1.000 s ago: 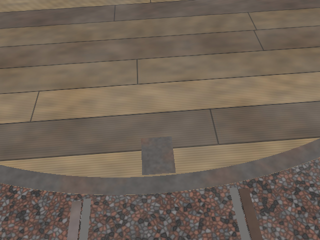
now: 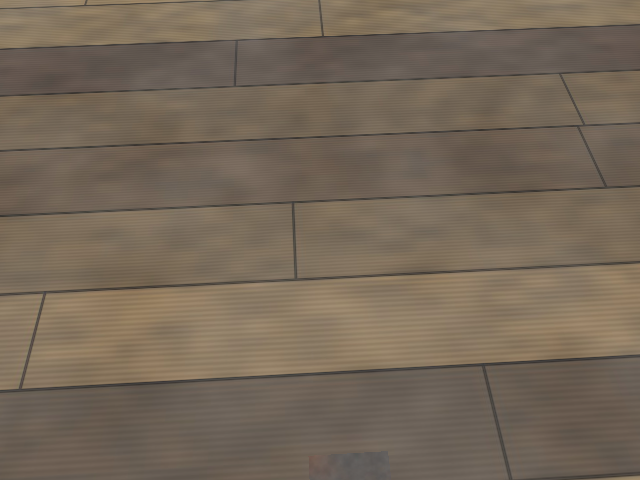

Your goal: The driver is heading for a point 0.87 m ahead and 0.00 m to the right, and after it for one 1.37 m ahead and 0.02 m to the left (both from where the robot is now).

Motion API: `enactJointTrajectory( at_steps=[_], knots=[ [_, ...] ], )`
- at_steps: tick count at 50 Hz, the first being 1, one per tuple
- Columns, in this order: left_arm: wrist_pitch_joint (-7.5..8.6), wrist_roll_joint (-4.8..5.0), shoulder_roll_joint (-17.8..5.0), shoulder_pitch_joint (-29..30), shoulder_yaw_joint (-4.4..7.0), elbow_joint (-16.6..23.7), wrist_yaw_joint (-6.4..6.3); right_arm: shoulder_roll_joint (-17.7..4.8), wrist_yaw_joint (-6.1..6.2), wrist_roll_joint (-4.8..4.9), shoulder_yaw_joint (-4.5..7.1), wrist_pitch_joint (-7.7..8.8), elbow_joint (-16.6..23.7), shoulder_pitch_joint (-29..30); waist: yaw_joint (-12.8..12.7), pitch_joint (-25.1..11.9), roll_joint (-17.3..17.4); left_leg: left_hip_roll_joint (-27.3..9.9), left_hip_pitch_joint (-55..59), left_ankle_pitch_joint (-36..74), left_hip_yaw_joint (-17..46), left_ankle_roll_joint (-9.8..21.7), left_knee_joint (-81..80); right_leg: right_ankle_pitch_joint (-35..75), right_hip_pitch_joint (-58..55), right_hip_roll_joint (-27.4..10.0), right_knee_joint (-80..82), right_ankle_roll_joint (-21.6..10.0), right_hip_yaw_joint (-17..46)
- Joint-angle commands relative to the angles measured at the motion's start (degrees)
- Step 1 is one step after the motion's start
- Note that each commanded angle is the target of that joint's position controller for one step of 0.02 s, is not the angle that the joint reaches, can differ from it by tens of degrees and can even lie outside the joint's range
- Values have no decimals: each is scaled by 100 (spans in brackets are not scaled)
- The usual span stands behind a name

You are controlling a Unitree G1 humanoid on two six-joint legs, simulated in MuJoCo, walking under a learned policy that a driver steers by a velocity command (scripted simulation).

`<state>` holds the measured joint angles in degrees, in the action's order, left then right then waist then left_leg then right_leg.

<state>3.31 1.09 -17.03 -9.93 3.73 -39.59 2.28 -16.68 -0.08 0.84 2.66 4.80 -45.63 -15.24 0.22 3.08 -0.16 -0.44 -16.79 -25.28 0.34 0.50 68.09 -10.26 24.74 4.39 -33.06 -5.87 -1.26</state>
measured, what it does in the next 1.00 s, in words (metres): walks ahead: left foot, then right foot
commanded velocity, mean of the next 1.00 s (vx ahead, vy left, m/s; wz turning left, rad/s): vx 0.50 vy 0.00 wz -0.10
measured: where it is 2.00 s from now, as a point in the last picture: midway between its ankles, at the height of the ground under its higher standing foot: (316, 230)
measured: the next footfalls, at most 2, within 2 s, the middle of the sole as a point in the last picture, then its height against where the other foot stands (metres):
left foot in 0.36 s outside the picture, level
right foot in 0.82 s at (418, 418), level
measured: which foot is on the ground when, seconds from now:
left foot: up 0.00-0.34, down 0.36-0.82, up 0.84-1.00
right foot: down 0.00-0.36, up 0.38-0.80, down 0.82-1.00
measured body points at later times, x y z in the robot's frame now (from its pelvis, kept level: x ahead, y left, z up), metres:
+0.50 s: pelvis +0.29 +0.04 +0.01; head +0.32 +0.04 +0.46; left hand +0.45 +0.29 -0.11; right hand +0.36 -0.26 -0.08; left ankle +0.37 +0.13 -0.72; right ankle +0.16 -0.06 -0.64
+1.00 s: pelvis +0.53 -0.06 +0.02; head +0.54 -0.07 +0.47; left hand +0.66 +0.21 -0.08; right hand +0.61 -0.35 -0.10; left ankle +0.52 +0.09 -0.64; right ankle +0.53 -0.17 -0.72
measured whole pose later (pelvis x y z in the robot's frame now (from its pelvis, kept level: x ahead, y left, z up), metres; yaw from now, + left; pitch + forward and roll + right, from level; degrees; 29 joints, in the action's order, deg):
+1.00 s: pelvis +0.53 -0.06 +0.02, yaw -2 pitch +1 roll -1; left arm 5.2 -0.6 -14.6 -13.7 3.2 -41.8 0.5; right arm -18.4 0.1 1.7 4.2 1.8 -43.0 -17.0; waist -0.4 0.2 3.1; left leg -2.9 -30.8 -18.2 3.0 -0.1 64.2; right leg -11.5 11.9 0.8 -22.2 -1.5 -3.7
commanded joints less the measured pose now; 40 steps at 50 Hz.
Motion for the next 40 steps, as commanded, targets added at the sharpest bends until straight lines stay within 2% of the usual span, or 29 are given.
enactJointTrajectory(
  at_steps=[1, 2, 4, 5, 7, 9, 11, 13, 15, 16, 17, 18, 19, 20, 21, 22, 23, 24, 25, 27, 29, 31, 34, 36, 38, 39, 40],
  knots=[
    [48, -36, -629, -552, 173, 283, -83, -774, -18, -92, 173, 309, 718, 492, -175, -626, 54, -505, -2353, 541, 494, 4, -93, 706, -2325, -1583, 1763, -1146, 2504],
    [40, -86, -595, -407, 151, 374, -103, -758, -19, -130, 189, 237, 713, 387, -24, -541, -105, -547, -2028, 669, 486, -81, -253, 1018, -1883, -1448, 1896, -1152, 2350],
    [56, -69, -692, -333, 180, 399, -154, -614, 3, -174, 167, 116, 693, 219, 106, -494, -188, -541, -1806, 850, 346, -302, -699, 1569, -1362, -1309, 2016, -1189, 2004],
    [61, -61, -778, -373, 204, 382, -189, -551, 21, -183, 144, 76, 734, 317, 98, -431, -199, -505, -1783, 1060, 277, -403, -1027, 1734, -1157, -1225, 2046, -1166, 1819],
    [42, -28, -900, -497, 243, 322, -255, -410, 39, -189, 81, 57, 862, 770, -49, -320, -268, -388, -1663, 1825, 207, -525, -1971, 1629, -888, -990, 2025, -982, 1516],
    [-6, 5, -923, -663, 254, 254, -298, -297, 13, -165, 31, 85, 951, 1218, -257, -320, -393, -180, -1330, 2623, 174, -549, -2910, 1218, -776, -795, 1909, -767, 1389],
    [-48, 20, -957, -891, 267, 168, -315, -339, -33, -91, 38, 124, 1038, 1552, -420, -347, -459, -9, -1094, 3035, 192, -545, -3431, 835, -859, -858, 1823, -670, 1599],
    [-84, 55, -918, -1019, 266, 105, -327, -477, -77, -42, 86, 169, 1096, 1677, -436, -357, -511, 25, -1052, 2937, 367, -465, -3779, 544, -1195, -1002, 1546, -607, 1955],
    [-110, 45, -880, -1014, 267, 97, -349, -642, -113, -29, 159, 222, 1087, 1581, -323, -374, -611, 13, -929, 2565, 496, -312, -3972, 416, -1540, -1171, 1201, -517, 2349],
    [-125, 27, -880, -950, 276, 113, -352, -707, -117, -22, 198, 250, 1052, 1410, -209, -387, -697, 10, -732, 2302, 479, -206, -4013, 477, -1606, -1215, 1015, -463, 2492],
    [-139, 15, -797, -860, 254, 145, -347, -766, -101, -30, 253, 278, 946, 1023, 18, -488, -724, 26, -221, 2253, 382, -67, -4208, 585, -1557, -1108, 718, -360, 2498],
    [-123, -25, -547, -867, 162, 170, -327, -929, -70, -105, 332, 311, 829, 429, 298, -924, -604, -230, 723, 2214, 489, 160, -4235, 775, -1404, -834, -53, -179, 2213],
    [-107, -137, -176, -1071, 21, 230, -315, -1211, -33, -190, 389, 312, 753, -388, 525, -1749, 152, -1218, 2153, 1827, 1528, 505, -4189, -296, -750, -427, -1659, 41, 1664],
    [-45, 81, 20, -1912, -46, 339, -307, -1619, -101, -215, 508, 234, 455, -787, 108, -2123, 2264, -2237, 3502, 266, 4383, 1452, -4926, -2385, 1243, 225, -3369, 370, 1091],
    [-37, 122, -583, -1793, 45, 121, -326, -1013, -139, -59, 381, 227, 559, -629, 295, -1630, 1389, -2173, 3243, -951, 4605, 1352, -5196, -2153, 1840, -181, -4006, 436, 1334],
    [-38, 73, -808, -1104, 106, 204, -313, -717, -125, -40, 296, 196, 567, -422, 445, -951, 831, -1897, 2615, -659, 3712, 1160, -5225, -1634, 1974, -322, -4099, 447, 1208],
    [-24, -10, -745, -685, 90, 308, -322, -669, -128, -101, 250, 157, 588, -194, 373, -631, 406, -1638, 2022, 86, 3075, 1095, -5260, -1310, 1843, -489, -3976, 456, 983],
    [25, -120, -657, -357, 88, 409, -306, -566, -135, -117, 207, 122, 545, -55, 304, -304, 259, -1366, 1550, 815, 2596, 1104, -5374, -1063, 1790, -660, -3603, 440, 853],
    [63, -103, -549, -410, 77, 452, -272, -546, -119, -152, 172, 123, 538, 6, 124, -304, 543, -1264, 1273, 1363, 2372, 1153, -5442, -879, 1529, -806, -3348, 449, 792],
    [101, -109, -387, -451, 33, 450, -240, -477, -114, -63, 149, 122, 492, -35, 43, -389, 700, -1092, 1127, 2071, 2076, 1276, -5543, -923, 1297, -854, -2752, 537, 616],
    [131, -151, -221, -139, -44, 552, -226, -689, -74, 12, 208, 92, 437, -117, 82, -347, 580, -1064, 958, 2412, 1830, 1366, -5658, -847, 1204, -830, -1912, 648, 443],
    [178, -150, -74, 266, -124, 622, -188, -888, -18, 44, 273, 36, 377, -197, 187, -315, 533, -946, 686, 2484, 1547, 1298, -5697, -201, 799, -738, -1001, 729, 366],
    [233, -73, -178, 685, -109, 656, -127, -966, 13, 70, 296, -49, 270, -459, 327, -305, 568, -880, 482, 2465, 1433, 1177, -5636, 714, 198, -502, -176, 819, 327],
    [274, -41, -271, 895, -75, 724, -102, -947, 26, 102, 296, -101, 202, -645, 354, -281, 577, -940, 547, 2203, 1601, 1085, -5479, 848, -49, -443, 176, 787, 408],
    [314, -23, -403, 816, -7, 720, -103, -973, 52, 112, 311, -145, 194, -650, 189, -297, 622, -991, 543, 1892, 1812, 933, -5237, 814, -524, -446, 517, 677, 452],
    [324, -29, -472, 587, 43, 647, -122, -921, 62, 104, 299, -161, 206, -618, 28, -366, 609, -905, 439, 1837, 1813, 822, -5009, 782, -981, -461, 688, 587, 422],
    [327, -64, -608, 162, 125, 535, -164, -768, 63, 71, 254, -162, 235, -604, -199, -565, 570, -666, 232, 1967, 1705, 674, -4544, 619, -1687, -535, 803, 462, 406]
  ],
)
Velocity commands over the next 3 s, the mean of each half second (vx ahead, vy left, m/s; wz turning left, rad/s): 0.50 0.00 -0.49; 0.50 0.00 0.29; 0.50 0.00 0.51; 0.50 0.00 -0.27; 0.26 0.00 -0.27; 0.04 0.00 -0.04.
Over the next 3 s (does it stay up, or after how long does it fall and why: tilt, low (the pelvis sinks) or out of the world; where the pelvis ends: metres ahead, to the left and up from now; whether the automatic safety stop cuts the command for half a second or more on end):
stays up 1.37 0.02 0.01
